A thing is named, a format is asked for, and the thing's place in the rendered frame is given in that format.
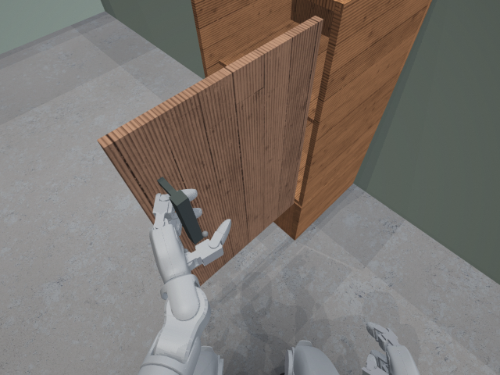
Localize robot left forearm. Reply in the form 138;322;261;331
137;273;211;375

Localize robot left hand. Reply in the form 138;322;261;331
149;189;231;284

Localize cupboard door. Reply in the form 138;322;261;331
97;16;323;286

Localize left robot thigh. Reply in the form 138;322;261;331
193;351;224;375

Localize robot right hand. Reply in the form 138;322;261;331
362;322;420;375

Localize handle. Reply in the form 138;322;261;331
157;177;204;245

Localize robot right shin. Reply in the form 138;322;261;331
295;341;312;347

